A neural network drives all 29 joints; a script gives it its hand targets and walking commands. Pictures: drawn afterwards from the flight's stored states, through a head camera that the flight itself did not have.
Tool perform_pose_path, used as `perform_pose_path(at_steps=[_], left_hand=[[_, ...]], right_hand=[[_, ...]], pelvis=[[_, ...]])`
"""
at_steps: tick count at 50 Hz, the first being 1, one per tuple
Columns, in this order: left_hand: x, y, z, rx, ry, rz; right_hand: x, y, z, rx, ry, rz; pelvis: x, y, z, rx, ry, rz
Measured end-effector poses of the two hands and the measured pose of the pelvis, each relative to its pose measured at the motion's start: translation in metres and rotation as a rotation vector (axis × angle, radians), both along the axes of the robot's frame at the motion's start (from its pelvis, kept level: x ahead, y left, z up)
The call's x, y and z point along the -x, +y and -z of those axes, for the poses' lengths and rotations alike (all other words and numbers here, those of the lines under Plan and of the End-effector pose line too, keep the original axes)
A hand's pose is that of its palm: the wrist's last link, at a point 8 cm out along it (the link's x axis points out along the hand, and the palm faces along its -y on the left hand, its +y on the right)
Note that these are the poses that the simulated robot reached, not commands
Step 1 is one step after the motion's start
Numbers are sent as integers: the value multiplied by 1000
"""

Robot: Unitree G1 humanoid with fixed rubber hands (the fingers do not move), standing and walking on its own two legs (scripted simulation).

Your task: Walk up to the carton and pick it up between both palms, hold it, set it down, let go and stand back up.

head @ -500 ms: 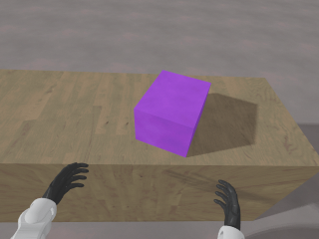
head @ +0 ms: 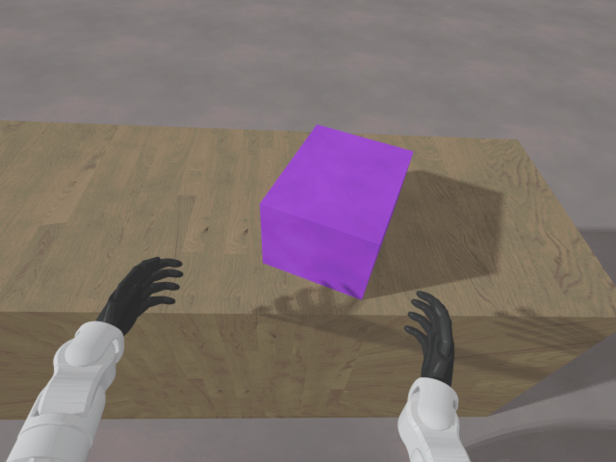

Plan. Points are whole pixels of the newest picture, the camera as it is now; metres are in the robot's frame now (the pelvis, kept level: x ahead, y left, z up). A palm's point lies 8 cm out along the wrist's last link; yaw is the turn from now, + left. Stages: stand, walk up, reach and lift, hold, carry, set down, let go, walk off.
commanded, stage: reach and lift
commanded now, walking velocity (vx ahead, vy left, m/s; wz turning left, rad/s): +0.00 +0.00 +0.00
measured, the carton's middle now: (338, 207) +0.58 -0.04 -0.04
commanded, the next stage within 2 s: none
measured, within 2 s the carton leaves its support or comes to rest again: neither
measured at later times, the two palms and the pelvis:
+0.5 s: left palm (148, 255) +0.37 +0.23 +0.06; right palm (422, 310) +0.32 -0.13 +0.04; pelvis +0.00 +0.00 +0.00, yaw +0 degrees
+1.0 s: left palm (177, 205) +0.42 +0.20 +0.11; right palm (437, 266) +0.36 -0.15 +0.09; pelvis -0.01 +0.00 +0.00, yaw +0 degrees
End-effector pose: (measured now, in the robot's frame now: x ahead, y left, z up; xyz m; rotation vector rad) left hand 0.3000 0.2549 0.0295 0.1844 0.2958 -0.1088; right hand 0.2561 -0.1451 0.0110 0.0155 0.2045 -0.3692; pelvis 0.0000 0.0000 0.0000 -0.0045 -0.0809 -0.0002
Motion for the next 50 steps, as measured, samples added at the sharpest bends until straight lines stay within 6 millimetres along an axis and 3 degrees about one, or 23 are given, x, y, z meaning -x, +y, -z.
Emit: perform_pose_path(at_steps=[31, 50], left_hand=[[-83, -29, -43, 30, -28, -12], [-123, -56, -76, 52, -33, -12]], right_hand=[[-71, 14, -41, 5, -31, -47], [-100, -1, -74, 20, -14, -19]], pelvis=[[0, 0, 0, 0, 4, 0], [8, 0, 0, 0, 71, 1]])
